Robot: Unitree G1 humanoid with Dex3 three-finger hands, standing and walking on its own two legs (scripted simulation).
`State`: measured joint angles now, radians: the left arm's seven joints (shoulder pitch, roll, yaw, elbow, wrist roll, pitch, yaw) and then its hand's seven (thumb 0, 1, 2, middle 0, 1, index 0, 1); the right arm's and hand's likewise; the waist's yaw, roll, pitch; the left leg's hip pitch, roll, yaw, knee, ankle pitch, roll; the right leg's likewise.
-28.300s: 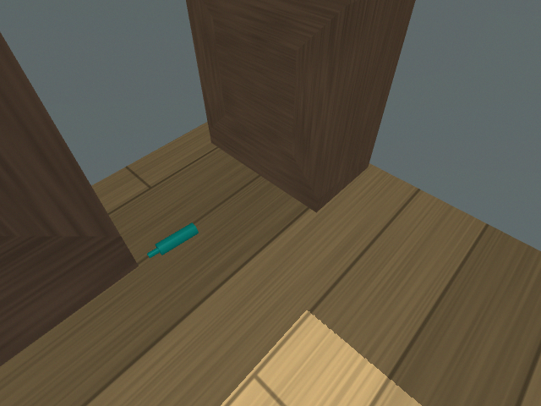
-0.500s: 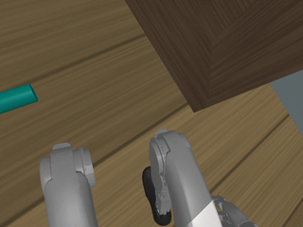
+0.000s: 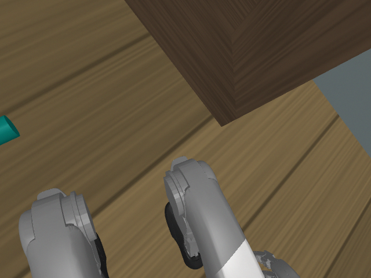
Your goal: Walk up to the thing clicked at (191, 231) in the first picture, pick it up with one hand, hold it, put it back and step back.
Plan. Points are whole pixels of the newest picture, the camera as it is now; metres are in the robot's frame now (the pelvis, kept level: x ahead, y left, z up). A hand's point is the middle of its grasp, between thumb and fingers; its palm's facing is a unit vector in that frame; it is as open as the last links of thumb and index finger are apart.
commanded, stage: close in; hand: left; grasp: from above
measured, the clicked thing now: out of the picture +0.44 +0.41 -0.29
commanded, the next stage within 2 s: rest palm in 0.10 s
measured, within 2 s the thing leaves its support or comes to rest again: neither
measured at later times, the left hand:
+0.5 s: hand out of the picture +0.43 +0.38 -0.22, palm faces -0.39 -0.20 -0.90, open 14.4 cm
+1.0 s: hand out of the picture +0.44 +0.37 -0.25, palm faces -0.40 -0.22 -0.89, open 14.3 cm
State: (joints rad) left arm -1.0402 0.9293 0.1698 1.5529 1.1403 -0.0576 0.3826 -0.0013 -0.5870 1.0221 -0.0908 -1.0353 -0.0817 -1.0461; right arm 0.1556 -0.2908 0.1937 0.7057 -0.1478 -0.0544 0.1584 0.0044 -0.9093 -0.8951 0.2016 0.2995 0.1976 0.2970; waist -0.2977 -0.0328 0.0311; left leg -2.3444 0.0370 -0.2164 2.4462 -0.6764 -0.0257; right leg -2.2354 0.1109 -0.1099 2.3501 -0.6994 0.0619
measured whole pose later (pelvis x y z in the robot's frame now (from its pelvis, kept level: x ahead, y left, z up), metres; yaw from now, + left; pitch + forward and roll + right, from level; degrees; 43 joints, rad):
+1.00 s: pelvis +0.00 +0.01 -0.02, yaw -3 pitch +28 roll -14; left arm -1.04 1.06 0.17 1.70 1.17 -0.18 0.54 0.00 -0.56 1.00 -0.08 -1.00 -0.07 -1.01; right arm 0.08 -0.30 0.32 0.69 -0.25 -0.19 0.20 0.00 -0.90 -0.90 0.20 0.30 0.20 0.30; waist -0.33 -0.15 0.14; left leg -2.35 0.03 -0.29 2.53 -0.70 -0.03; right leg -2.21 0.12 -0.17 2.38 -0.71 0.07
